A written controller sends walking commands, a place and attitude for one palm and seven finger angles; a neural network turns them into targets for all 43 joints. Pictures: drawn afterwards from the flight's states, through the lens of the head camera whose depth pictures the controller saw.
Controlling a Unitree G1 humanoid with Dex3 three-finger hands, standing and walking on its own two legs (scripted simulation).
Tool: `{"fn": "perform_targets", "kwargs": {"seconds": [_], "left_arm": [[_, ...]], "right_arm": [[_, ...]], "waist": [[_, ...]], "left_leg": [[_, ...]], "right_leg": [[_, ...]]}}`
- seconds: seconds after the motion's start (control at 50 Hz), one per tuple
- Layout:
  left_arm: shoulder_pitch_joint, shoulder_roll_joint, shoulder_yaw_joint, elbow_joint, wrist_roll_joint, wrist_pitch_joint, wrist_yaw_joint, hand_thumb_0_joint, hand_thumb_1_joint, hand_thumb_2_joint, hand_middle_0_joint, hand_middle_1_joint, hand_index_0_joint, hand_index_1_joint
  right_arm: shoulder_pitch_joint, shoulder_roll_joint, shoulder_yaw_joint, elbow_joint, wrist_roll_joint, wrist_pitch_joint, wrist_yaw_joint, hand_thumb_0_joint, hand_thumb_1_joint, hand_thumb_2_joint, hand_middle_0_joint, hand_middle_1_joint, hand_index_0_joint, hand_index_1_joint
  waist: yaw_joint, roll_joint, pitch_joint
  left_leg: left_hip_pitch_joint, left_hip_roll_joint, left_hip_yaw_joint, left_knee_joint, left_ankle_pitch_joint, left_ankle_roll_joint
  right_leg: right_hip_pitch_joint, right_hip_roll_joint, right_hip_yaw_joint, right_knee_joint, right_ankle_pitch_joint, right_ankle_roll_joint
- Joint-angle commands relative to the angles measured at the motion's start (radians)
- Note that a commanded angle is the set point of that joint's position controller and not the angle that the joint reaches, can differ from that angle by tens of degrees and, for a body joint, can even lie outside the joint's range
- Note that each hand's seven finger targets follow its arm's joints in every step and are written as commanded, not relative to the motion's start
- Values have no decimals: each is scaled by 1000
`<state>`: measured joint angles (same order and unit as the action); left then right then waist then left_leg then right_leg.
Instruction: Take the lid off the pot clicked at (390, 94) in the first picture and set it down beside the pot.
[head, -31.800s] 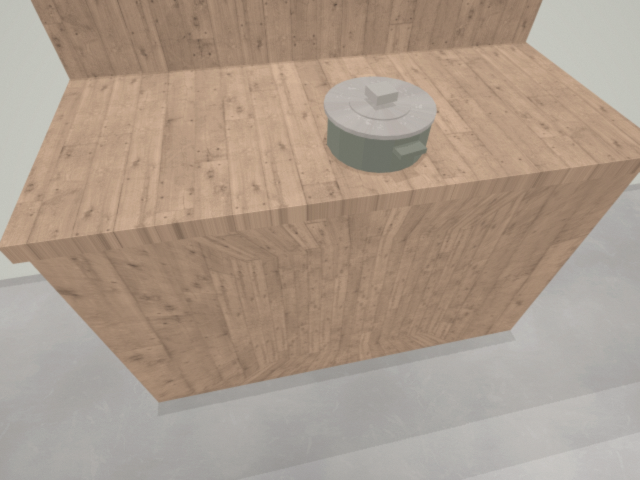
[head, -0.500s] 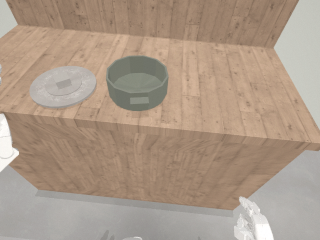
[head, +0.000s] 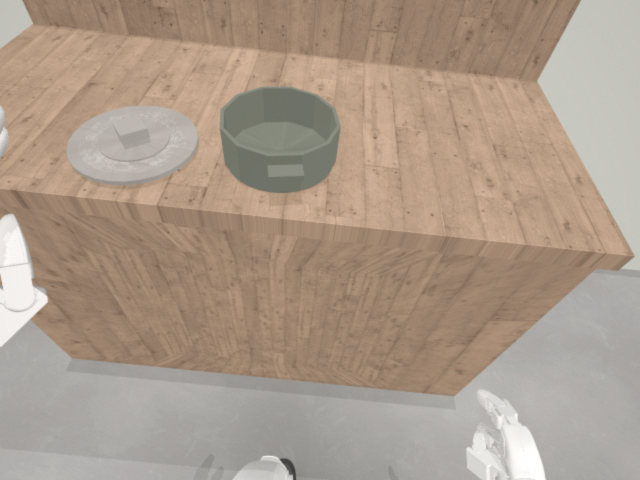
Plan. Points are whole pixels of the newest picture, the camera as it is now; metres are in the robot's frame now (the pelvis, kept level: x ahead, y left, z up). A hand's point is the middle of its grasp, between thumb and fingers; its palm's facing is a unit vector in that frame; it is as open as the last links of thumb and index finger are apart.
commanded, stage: step back with the hand held close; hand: left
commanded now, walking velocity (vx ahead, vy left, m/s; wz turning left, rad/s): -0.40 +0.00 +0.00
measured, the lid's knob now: (131, 129) +0.60 +0.36 +0.07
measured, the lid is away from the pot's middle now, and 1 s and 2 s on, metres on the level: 0.24 0.24 0.24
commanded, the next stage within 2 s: stop stepping back and stand still in 0.46 s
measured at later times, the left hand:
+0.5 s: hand out of the picture +0.13 +0.26 +0.25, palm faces +0.36 -0.88 -0.32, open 7.4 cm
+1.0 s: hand out of the picture +0.04 +0.35 +0.25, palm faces +0.45 -0.87 -0.19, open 7.4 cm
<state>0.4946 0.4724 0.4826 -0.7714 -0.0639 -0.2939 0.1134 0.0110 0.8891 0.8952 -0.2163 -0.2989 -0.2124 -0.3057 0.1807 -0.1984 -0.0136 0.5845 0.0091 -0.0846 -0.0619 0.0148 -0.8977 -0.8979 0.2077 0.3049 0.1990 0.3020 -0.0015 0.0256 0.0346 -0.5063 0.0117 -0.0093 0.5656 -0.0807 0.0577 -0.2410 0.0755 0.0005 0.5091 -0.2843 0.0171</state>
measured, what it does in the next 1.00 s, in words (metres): walks backwards: left foot, then right foot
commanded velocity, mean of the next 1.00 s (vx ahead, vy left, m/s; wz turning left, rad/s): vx -0.12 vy -0.04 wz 0.01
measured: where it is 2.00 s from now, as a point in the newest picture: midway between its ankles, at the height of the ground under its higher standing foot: outside the picture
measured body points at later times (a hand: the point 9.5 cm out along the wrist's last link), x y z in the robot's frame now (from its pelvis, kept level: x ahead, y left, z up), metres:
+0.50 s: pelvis -0.07 +0.05 -0.01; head -0.06 +0.10 +0.44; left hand +0.11 +0.31 +0.26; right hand +0.09 -0.20 -0.06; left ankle +0.04 +0.09 -0.73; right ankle -0.07 -0.13 -0.70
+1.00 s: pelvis -0.18 +0.11 -0.01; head -0.21 +0.15 +0.44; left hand +0.02 +0.40 +0.26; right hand -0.04 -0.15 -0.06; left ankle -0.11 +0.19 -0.73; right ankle -0.22 -0.03 -0.70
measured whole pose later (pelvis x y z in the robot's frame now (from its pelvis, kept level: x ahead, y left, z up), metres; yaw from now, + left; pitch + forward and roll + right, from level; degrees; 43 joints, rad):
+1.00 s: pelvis -0.18 +0.11 -0.01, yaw -4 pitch -1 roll -3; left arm 0.28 0.42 0.52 -0.60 -0.10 -0.18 0.14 0.00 0.89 0.90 -0.21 -0.30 -0.21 -0.31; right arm 0.23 -0.18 0.00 0.63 0.02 -0.07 -0.06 0.02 -0.90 -0.90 0.21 0.30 0.20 0.30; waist -0.04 -0.05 -0.06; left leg -0.42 0.00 -0.03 0.73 -0.31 0.05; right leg -0.32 0.04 0.01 0.86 -0.50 -0.01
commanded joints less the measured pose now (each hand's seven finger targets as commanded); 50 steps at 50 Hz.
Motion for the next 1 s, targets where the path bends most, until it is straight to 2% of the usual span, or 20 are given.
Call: {"fn": "perform_targets", "kwargs": {"seconds": [0.0,0.08,0.18,0.32,0.36,0.42,0.46,0.52,0.54,0.56,0.58,0.62,0.66,0.72,0.78,0.82,0.88,0.9,0.94,0.98], "left_arm": [[-14,169,115,-176,-25,-51,36,0,900,900,-200,-300,-200,-300],[-74,181,122,-170,-25,-53,47,0,900,900,-200,-300,-200,-300],[-54,173,136,-131,-38,-44,33,0,900,900,-200,-300,-200,-300],[-154,183,70,-178,0,-33,33,0,900,900,-200,-300,-200,-300],[-174,153,48,-135,1,-17,28,0,900,900,-200,-300,-200,-300],[-184,159,87,-158,-14,-36,31,0,900,900,-200,-300,-200,-300],[-171,176,119,-167,-36,-40,26,0,900,900,-200,-300,-200,-300],[-57,169,137,-200,-48,-11,34,0,900,900,-200,-300,-200,-300],[-103,-176,-331,784,47,187,-77,0,900,900,-200,-300,-200,-300],[-289,205,90,-493,-52,58,-7,0,900,900,-200,-300,-200,-300],[-148,342,199,-455,-39,3,23,0,900,900,-200,-300,-200,-300],[127,216,154,-408,-49,40,21,0,900,900,-200,-300,-200,-300],[151,221,157,-417,-41,44,24,0,900,900,-200,-300,-200,-300],[110,258,180,-340,-18,37,29,0,900,900,-200,-300,-200,-300],[-160,208,146,-18,-45,65,31,0,900,900,-200,-300,-200,-300],[-261,147,73,44,-37,90,26,0,900,900,-200,-300,-200,-300],[-345,114,17,87,-22,82,13,0,900,900,-200,-300,-200,-300],[-335,108,14,25,-23,58,15,0,900,900,-200,-300,-200,-300],[-273,161,56,-63,-41,53,6,0,900,900,-200,-300,-200,-300],[-177,182,78,-225,-46,53,0,0,900,900,-200,-300,-200,-300]], "right_arm": [[-67,-133,-59,-146,5,-43,-20,0,-900,-900,200,300,200,300],[-86,-141,-55,-157,-4,-42,-28,0,-900,-900,200,300,200,300],[-48,-130,-69,-157,-29,-47,-15,0,-900,-900,200,300,200,300],[-29,-119,-61,-116,-10,-43,-7,0,-900,-900,200,300,200,300],[-55,-112,-48,-119,-3,-30,-7,0,-900,-900,200,300,200,300],[-70,-157,-48,-142,-11,-60,-23,0,-900,-900,200,300,200,300],[-42,-130,-56,-126,-29,-93,1,0,-900,-900,200,300,200,300],[-31,-109,-64,-127,-29,-95,18,0,-900,-900,200,300,200,300],[40,-291,-109,121,-29,-114,8,0,-900,-900,200,300,200,300],[-113,-68,-76,-170,17,-102,52,0,-900,-900,200,300,200,300],[-83,-132,-63,-206,-1,-108,18,0,-900,-900,200,300,200,300],[-31,-90,-31,-177,-21,-94,36,0,-900,-900,200,300,200,300],[-35,-94,-24,-164,-30,-92,32,0,-900,-900,200,300,200,300],[37,-104,-35,-125,-28,-69,3,0,-900,-900,200,300,200,300],[13,-101,-18,-85,-19,-30,4,0,-900,-900,200,300,200,300],[-55,-143,-42,-118,26,-3,-10,0,-900,-900,200,300,200,300],[-94,-148,-22,-121,34,-9,-23,0,-900,-900,200,300,200,300],[-77,-161,-20,-141,31,-35,-20,0,-900,-900,200,300,200,300],[-58,-100,-19,-155,15,-83,7,0,-900,-900,200,300,200,300],[-89,-98,-26,-165,3,-106,33,0,-900,-900,200,300,200,300]], "waist": [[-27,5,-185],[-31,93,-77],[-18,188,-198],[-39,-227,-140],[-57,-169,-33],[-40,344,-24],[-33,247,-165],[-17,117,-250],[-151,181,-128],[26,15,-352],[-4,53,-310],[14,339,-293],[22,374,-288],[-16,4,-291],[-68,-204,-188],[-77,-282,104],[-62,185,160],[-52,397,129],[-42,199,0],[-14,162,-68]], "left_leg": [[330,77,-108,14,-226,-46],[218,121,-195,-139,-394,-41],[24,264,-328,-447,-532,-6],[324,-5,-46,389,-308,-76],[258,35,-91,319,-308,-60],[65,252,-396,-354,-106,25],[35,330,-496,-466,-492,45],[179,277,-371,-406,-349,48],[169,203,-334,-58,313,24],[332,224,-206,-382,-237,-20],[187,222,-322,-441,-553,-5],[204,154,-263,-525,-583,-98],[203,114,-174,-496,-540,-140],[333,-40,41,10,-342,-123],[215,-12,-89,717,-327,-75],[159,85,-146,535,-341,-42],[200,79,-123,-128,-483,-9],[225,203,-394,-319,-669,51],[137,290,-642,-466,-770,97],[83,286,-619,-497,-770,78]], "right_leg": [[-217,-173,91,-147,48,-80],[-250,-95,38,-116,-148,-73],[76,12,13,150,-199,-59],[-409,-392,212,-324,-43,-171],[-411,-337,108,-215,33,-137],[-197,11,-20,278,-91,-24],[-139,40,109,576,-285,-28],[-171,23,92,520,-233,-22],[-335,-73,116,593,-170,6],[-149,56,66,454,-246,10],[-64,51,-11,392,-288,-25],[-18,77,-56,260,-229,-47],[115,77,-80,-10,-238,-68],[87,-123,-3,-302,24,-145],[-285,-412,140,-315,-180,-234],[-430,-384,177,-323,-337,-185],[-309,-176,-16,11,-311,-93],[-351,-46,-65,223,-298,-40],[-276,8,12,513,-273,-34],[-223,-20,59,561,-213,-36]]}}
